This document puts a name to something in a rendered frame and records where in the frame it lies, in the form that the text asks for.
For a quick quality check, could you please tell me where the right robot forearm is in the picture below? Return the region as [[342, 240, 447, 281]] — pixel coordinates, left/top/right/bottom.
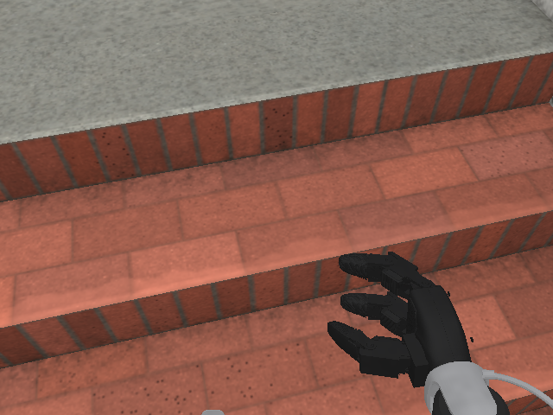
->
[[424, 361, 510, 415]]

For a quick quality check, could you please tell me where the robot right hand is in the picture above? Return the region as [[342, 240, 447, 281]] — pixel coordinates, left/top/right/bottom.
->
[[327, 252, 474, 388]]

